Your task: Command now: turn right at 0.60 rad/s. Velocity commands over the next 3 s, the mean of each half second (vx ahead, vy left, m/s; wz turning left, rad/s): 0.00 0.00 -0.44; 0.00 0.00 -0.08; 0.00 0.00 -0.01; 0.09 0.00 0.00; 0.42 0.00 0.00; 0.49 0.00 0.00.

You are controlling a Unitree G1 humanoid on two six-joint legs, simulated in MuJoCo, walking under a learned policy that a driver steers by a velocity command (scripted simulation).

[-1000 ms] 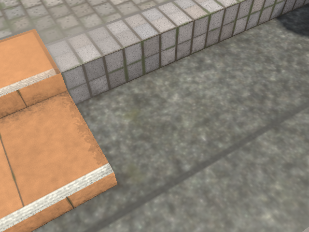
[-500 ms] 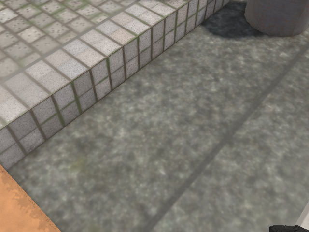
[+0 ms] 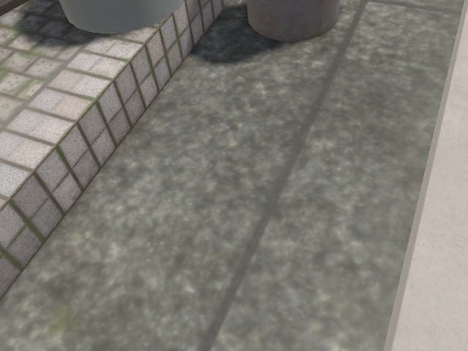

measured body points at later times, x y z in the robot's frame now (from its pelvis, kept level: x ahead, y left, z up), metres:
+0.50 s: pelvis +0.01 +0.02 +0.00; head +0.05 +0.03 +0.45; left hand +0.22 +0.27 -0.10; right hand +0.08 -0.27 -0.10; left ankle +0.03 +0.14 -0.74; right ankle -0.04 -0.12 -0.70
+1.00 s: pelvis +0.00 -0.01 -0.01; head +0.01 -0.02 +0.44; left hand +0.20 +0.19 -0.11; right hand +0.03 -0.30 -0.14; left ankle +0.03 +0.14 -0.74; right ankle -0.04 -0.12 -0.74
